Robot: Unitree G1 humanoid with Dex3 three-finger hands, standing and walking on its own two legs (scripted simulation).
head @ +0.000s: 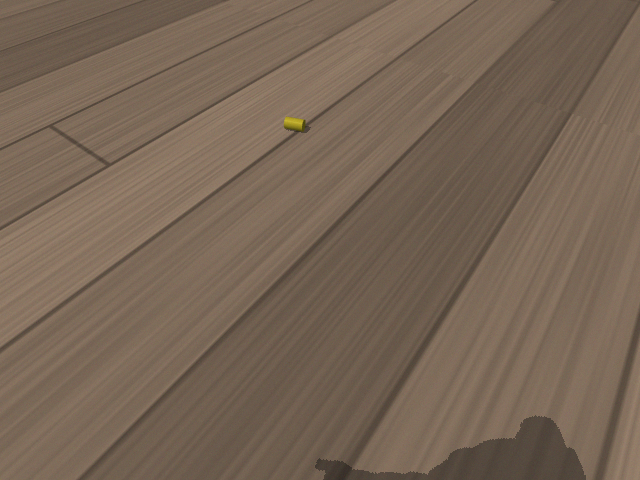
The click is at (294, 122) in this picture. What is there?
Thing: lying can
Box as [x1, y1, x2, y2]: [284, 116, 305, 131]
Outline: 285,117 285,128 302,131 304,129 304,119 286,116
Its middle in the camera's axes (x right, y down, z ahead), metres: -0.13 -0.65 +2.14
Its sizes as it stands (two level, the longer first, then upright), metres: 0.104 0.065 0.065
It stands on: the floor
